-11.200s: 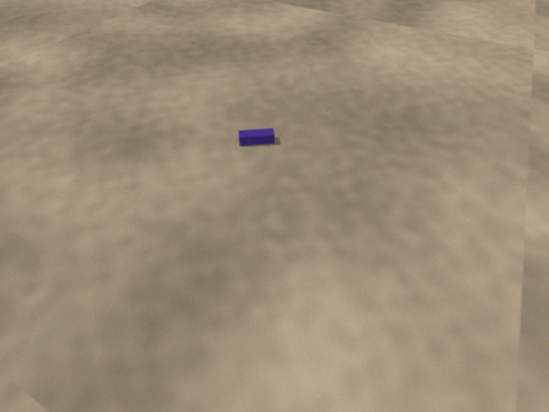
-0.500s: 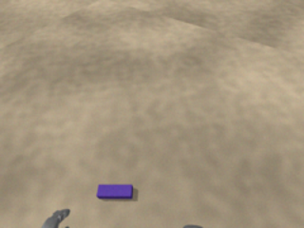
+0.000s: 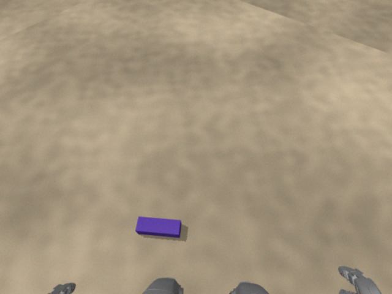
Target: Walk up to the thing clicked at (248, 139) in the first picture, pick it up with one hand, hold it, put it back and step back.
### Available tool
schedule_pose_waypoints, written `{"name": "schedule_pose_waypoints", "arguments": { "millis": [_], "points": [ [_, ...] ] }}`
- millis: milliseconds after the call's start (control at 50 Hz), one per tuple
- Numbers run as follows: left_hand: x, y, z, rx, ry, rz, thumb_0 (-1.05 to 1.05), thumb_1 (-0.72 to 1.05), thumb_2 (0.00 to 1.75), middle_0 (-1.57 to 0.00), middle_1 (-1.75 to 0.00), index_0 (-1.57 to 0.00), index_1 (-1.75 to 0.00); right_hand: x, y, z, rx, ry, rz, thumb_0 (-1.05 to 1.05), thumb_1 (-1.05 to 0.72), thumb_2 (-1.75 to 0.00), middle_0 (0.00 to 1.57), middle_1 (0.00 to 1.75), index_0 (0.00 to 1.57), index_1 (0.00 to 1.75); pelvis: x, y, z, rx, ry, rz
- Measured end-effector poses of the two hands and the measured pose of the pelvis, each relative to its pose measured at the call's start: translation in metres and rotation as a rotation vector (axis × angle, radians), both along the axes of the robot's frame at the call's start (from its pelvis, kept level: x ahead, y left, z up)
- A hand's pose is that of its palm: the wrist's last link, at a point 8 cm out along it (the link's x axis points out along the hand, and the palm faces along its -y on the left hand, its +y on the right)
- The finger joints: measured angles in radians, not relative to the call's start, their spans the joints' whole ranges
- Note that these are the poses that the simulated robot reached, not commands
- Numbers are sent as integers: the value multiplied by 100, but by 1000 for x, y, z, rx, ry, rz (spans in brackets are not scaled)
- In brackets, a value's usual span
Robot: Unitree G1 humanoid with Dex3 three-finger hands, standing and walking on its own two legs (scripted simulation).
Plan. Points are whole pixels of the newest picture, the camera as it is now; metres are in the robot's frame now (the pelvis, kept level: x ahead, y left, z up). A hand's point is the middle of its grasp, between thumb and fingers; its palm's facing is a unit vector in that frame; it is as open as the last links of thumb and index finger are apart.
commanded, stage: walk up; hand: left
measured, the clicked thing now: (159, 227) +0.43 +0.23 -0.73
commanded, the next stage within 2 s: none
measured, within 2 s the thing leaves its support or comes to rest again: neither
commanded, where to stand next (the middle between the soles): +0.04 +0.00 m, yaw -3 degrees
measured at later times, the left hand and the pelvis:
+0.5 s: hand out of the picture +0.04 +0.26 -0.14, palm faces -0.06 -0.93 -0.36, open 7.4 cm; pelvis -0.03 +0.00 +0.01, yaw -2 degrees
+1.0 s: hand out of the picture +0.08 +0.25 -0.13, palm faces -0.08 -0.94 -0.33, open 7.3 cm; pelvis -0.03 +0.00 +0.02, yaw -4 degrees
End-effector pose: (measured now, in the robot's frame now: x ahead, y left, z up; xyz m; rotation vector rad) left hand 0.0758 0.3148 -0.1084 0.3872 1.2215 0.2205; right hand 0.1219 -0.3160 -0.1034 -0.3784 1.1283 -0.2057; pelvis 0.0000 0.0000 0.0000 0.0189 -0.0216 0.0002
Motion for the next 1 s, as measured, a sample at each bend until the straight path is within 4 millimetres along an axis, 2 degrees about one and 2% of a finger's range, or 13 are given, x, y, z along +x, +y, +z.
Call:
{"name": "schedule_pose_waypoints", "arguments": {
  "millis": [80, 200, 280, 420, 500, 700, 840, 1000],
  "points": [
    [-9, 19, -13, -11, -9, 24, 0, 90, 90, -20, -30, -21, -30, -10, 17, -3, -21, 3, 28, 1, -90, -90, 20, 30, 20, 30, -8, 14, -9, 11, -11, 6],
    [-25, 21, -13, -40, 8, 56, 0, 90, 90, -20, -30, -20, -30, -35, 37, 5, 3, 28, 25, 1, -90, -90, 20, 30, 21, 30, -16, 16, 1, -21, -20, -1],
    [-34, 15, -11, -46, 30, 27, 0, 90, 90, -20, -30, -20, -30, -44, 33, 6, 9, -1, 14, 1, -90, -90, 21, 30, 21, 30, -23, 13, 2, -27, -20, -24],
    [-42, -5, -1, -33, 8, -23, 0, 90, 90, -20, -30, -21, -30, -64, 12, -2, 33, -14, -36, 1, -90, -90, 20, 30, 21, 30, -35, 1, 2, -34, -35, -37],
    [-37, -14, 6, -49, -23, -27, 0, 90, 90, -20, -30, -21, -30, -77, 8, -1, 44, -8, -48, 1, -90, -90, 20, 30, 21, 30, -34, 0, 7, -12, -42, -33],
    [-6, -23, 14, -81, -94, -45, 0, 90, 90, -20, -30, -21, -30, -103, 9, 7, 47, 37, -79, 1, -90, -90, 20, 30, 21, 30, -31, -2, 16, -17, -40, -45],
    [4, -23, 14, -84, -85, -57, 0, 90, 90, -20, -30, -21, -30, -108, 10, 10, 41, 45, -102, 1, -90, -90, 20, 30, 21, 30, -29, -1, 19, -19, -34, -57],
    [3, -20, 12, -81, -46, -57, 0, 90, 90, -20, -30, -21, -30, -103, 12, 10, 43, 50, -112, 1, -90, -90, 20, 30, 21, 30, -26, 2, 20, -19, -24, -66]
  ]
}}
